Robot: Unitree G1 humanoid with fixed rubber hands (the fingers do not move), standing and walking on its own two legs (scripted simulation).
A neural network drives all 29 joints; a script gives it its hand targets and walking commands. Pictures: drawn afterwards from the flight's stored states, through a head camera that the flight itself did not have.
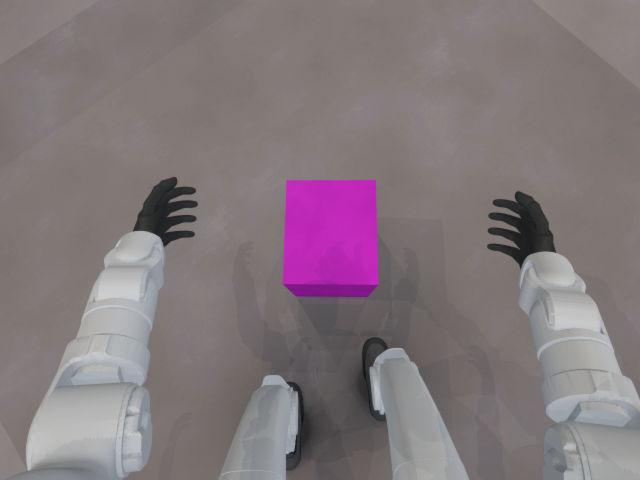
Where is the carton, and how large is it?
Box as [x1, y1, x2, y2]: [283, 180, 377, 296]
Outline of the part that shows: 287,180 283,284 295,295 367,296 377,285 375,180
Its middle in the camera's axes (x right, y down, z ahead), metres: +0.03 +0.01 +0.97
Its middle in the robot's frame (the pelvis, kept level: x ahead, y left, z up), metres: +0.49 -0.01 -0.56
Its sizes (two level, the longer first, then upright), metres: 0.235 0.201 0.275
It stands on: the floor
